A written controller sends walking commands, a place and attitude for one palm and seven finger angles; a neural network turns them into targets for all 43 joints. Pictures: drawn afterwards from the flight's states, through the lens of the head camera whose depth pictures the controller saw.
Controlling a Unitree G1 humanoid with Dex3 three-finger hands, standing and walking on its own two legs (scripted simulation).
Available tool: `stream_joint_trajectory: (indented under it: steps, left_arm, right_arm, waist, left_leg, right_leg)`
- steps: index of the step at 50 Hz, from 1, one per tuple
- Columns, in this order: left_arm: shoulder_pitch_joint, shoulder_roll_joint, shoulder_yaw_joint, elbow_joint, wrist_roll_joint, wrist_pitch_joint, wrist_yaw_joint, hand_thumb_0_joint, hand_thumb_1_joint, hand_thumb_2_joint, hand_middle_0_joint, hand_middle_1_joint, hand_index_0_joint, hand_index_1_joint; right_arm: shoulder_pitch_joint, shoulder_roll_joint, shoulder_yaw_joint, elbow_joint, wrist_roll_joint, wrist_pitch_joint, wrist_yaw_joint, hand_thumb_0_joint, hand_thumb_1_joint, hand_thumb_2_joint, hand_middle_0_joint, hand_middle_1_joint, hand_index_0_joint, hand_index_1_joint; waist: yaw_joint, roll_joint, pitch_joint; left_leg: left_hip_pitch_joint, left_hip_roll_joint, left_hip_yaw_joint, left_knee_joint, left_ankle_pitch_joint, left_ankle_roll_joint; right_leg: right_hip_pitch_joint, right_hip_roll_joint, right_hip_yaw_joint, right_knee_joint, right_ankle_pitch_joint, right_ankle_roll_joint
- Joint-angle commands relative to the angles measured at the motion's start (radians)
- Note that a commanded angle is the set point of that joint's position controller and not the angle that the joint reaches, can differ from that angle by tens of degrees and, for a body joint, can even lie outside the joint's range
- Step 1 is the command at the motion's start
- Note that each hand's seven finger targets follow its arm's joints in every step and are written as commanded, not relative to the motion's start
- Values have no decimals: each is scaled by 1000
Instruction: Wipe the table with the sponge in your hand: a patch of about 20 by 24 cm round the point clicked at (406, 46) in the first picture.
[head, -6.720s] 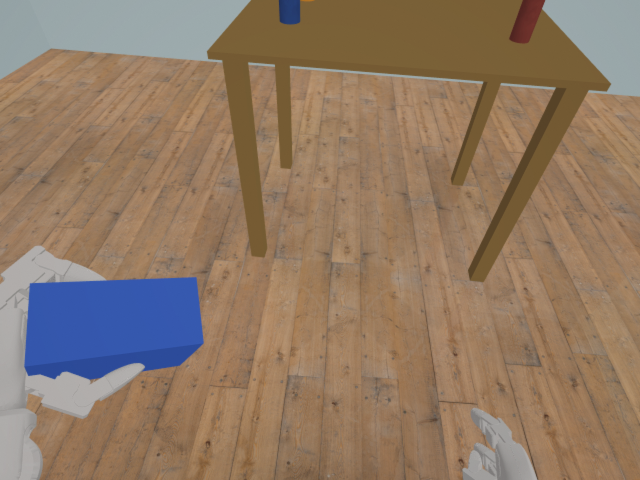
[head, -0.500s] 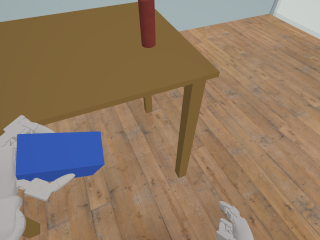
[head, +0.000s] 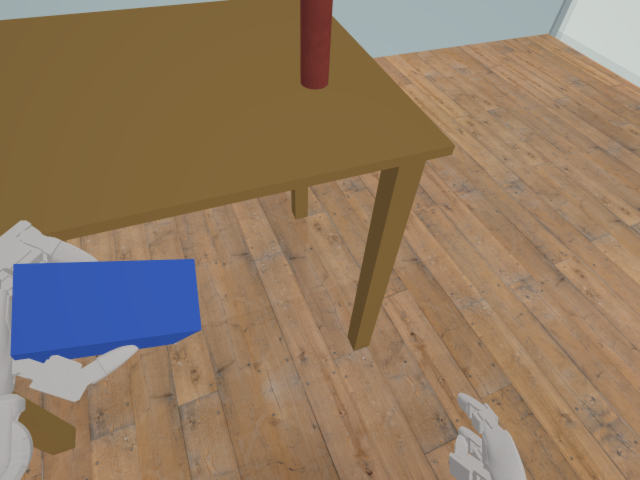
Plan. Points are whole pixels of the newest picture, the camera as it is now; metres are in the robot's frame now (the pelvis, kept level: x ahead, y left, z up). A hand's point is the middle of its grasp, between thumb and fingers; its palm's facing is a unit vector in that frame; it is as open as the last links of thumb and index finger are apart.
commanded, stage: look again from close up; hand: left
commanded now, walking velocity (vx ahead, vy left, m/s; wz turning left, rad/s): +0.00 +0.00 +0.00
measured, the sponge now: (136, 309) +0.24 +0.20 +0.15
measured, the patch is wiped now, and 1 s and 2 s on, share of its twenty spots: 0.00 0.00 0.00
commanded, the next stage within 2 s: shuffle to correct the standing spot in 0.38 s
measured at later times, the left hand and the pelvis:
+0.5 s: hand (117, 320) +0.23 +0.21 +0.14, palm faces +0.27 -0.85 -0.45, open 10.5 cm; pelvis -0.01 -0.01 +0.00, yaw -3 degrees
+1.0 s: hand (90, 247) +0.28 +0.25 +0.18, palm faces +0.35 -0.81 -0.47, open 10.5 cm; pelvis +0.05 +0.03 -0.02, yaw -2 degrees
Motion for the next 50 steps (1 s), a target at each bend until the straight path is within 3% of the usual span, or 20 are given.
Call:
stream_joint_trajectory:
  steps: [1,3,4,5,7,10,13,19,22,24,28,34,37,40,42,45,46,47,48,50]
  left_arm:
    - [11,131,117,-202,-15,-73,8,0,100,1300,-1200,-1600,-1200,-1600]
    - [12,154,142,-158,-18,-73,9,0,100,1300,-1200,-1600,-1200,-1600]
    - [-962,858,544,-220,-44,-189,18,0,100,1300,-1200,-1600,-1200,-1600]
    - [-602,300,318,141,-23,-123,-26,0,100,1300,-1200,-1600,-1200,-1600]
    - [-359,290,272,191,-29,-127,-43,0,100,1300,-1200,-1600,-1200,-1600]
    - [-156,87,92,69,-41,-112,-67,0,100,1300,-1200,-1600,-1200,-1600]
    - [-101,69,48,-104,-21,-79,-62,0,100,1300,-1200,-1600,-1200,-1600]
    - [-88,276,275,-271,-22,-87,-18,0,100,1300,-1200,-1600,-1200,-1600]
    - [-34,214,245,-261,-39,-92,-3,0,100,1300,-1200,-1600,-1200,-1600]
    - [-63,212,242,-273,-38,-92,-1,0,100,1300,-1200,-1600,-1200,-1600]
    - [-33,142,170,-162,-42,-87,-10,0,100,1300,-1200,-1600,-1200,-1600]
    - [-134,104,87,-85,-33,-50,-32,0,100,1300,-1200,-1600,-1200,-1600]
    - [-217,113,94,-98,-27,-54,-31,0,100,1300,-1200,-1600,-1200,-1600]
    - [-304,187,144,-220,-12,-68,-17,0,100,1300,-1200,-1600,-1200,-1600]
    - [-207,183,152,-259,-14,-62,-11,0,100,1300,-1200,-1600,-1200,-1600]
    - [-62,180,173,-258,-22,-49,0,0,100,1300,-1200,-1600,-1200,-1600]
    - [-21,177,180,-238,-24,-53,2,0,100,1300,-1200,-1600,-1200,-1600]
    - [10,198,198,-212,-23,-58,2,0,100,1300,-1200,-1600,-1200,-1600]
    - [-12,208,213,-212,-35,-64,-2,0,100,1300,-1200,-1600,-1200,-1600]
    - [18,163,202,-150,-45,-69,-20,0,100,1300,-1200,-1600,-1200,-1600]
  right_arm:
    - [-42,-161,-57,-135,10,-44,-5,0,-900,-900,200,300,200,300]
    - [-52,-146,-47,-140,9,-32,-7,0,-900,-900,200,300,200,300]
    - [52,-156,6,-152,18,-67,-53,0,-900,-900,200,300,200,300]
    - [-62,-57,-2,-137,31,-88,-20,0,-900,-900,200,300,200,300]
    - [-20,-154,-30,-136,-12,-106,-6,0,-900,-900,200,300,200,300]
    - [-3,-137,-23,-153,0,-98,37,0,-900,-900,200,300,200,300]
    - [-67,-154,-28,-163,0,-102,44,0,-900,-900,200,300,200,300]
    - [-144,-164,-33,-197,-17,-73,-12,0,-900,-900,200,300,200,300]
    - [-121,-166,-38,-198,-11,-66,-25,0,-900,-900,200,300,200,300]
    - [-113,-170,-41,-200,-14,-69,-27,0,-900,-900,200,300,200,300]
    - [-80,-188,-65,-177,-14,-78,-21,0,-900,-900,200,300,200,300]
    - [-87,-185,-55,-174,9,-58,-18,0,-900,-900,200,300,200,300]
    - [-82,-191,-44,-178,16,-58,-22,0,-900,-900,200,300,200,300]
    - [-86,-149,-34,-176,-7,-84,-19,0,-900,-900,200,300,200,300]
    - [-84,-154,-35,-180,-13,-101,-8,0,-900,-900,200,300,200,300]
    - [-119,-162,-30,-190,-13,-102,3,0,-900,-900,200,300,200,300]
    - [-129,-164,-29,-193,-12,-95,6,0,-900,-900,200,300,200,300]
    - [-116,-150,-35,-190,-8,-87,9,0,-900,-900,200,300,200,300]
    - [-108,-155,-51,-192,0,-80,9,0,-900,-900,200,300,200,300]
    - [-58,-176,-67,-165,7,-60,26,0,-900,-900,200,300,200,300]
  waist:
    - [-16,202,-156]
    - [-23,70,-184]
    - [-67,142,-118]
    - [-12,-51,-165]
    - [5,-112,-183]
    - [15,-75,-218]
    - [7,-65,-186]
    - [7,71,-132]
    - [6,187,-176]
    - [3,169,-204]
    - [-13,30,-208]
    - [-30,-26,4]
    - [-37,187,16]
    - [-43,273,-18]
    - [-20,185,-116]
    - [2,185,-199]
    - [21,121,-217]
    - [27,-72,-265]
    - [21,-219,-257]
    - [-1,-104,-151]
  left_leg:
    - [45,190,-118,-89,338,39]
    - [-50,138,-77,-10,212,-3]
    - [-6,47,-56,-62,37,-1]
    - [-19,86,-22,8,-44,8]
    - [34,20,7,107,-35,-1]
    - [-18,-5,-7,93,1,-9]
    - [28,4,-29,49,104,1]
    - [41,6,-36,-9,110,-15]
    - [72,34,-49,-57,197,-5]
    - [89,41,-56,-69,247,-9]
    - [54,7,-28,-7,-49,21]
    - [-30,-3,-71,32,-281,43]
    - [19,136,-313,-203,-419,107]
    - [159,229,-463,-276,-237,178]
    - [247,219,-354,-171,134,185]
    - [71,128,-153,-20,206,108]
    - [-113,96,-119,106,156,90]
    - [-315,22,-36,363,79,64]
    - [-483,-51,-8,623,-186,26]
    - [-527,11,-146,792,-236,3]
  right_leg:
    - [116,6,-26,-230,156,2]
    - [223,-71,73,-264,445,-26]
    - [37,-56,59,-241,143,-9]
    - [-55,-46,54,-243,34,-35]
    - [-63,-118,260,-313,186,-104]
    - [120,-172,265,-294,401,-91]
    - [101,-115,173,-277,455,-42]
    - [33,-87,134,-302,279,-57]
    - [99,-43,101,-249,346,-50]
    - [129,-28,79,-240,382,-41]
    - [112,-70,141,-286,139,-69]
    - [-129,-94,206,-278,-225,-108]
    - [-222,39,0,55,-86,-37]
    - [-392,8,28,311,-101,-28]
    - [-320,-25,17,176,-93,-32]
    - [59,5,-58,-130,104,-46]
    - [273,-12,-14,-193,173,-75]
    - [459,-153,237,-235,133,-157]
    - [485,-360,590,-318,123,-273]
    - [294,-386,574,-368,-57,-300]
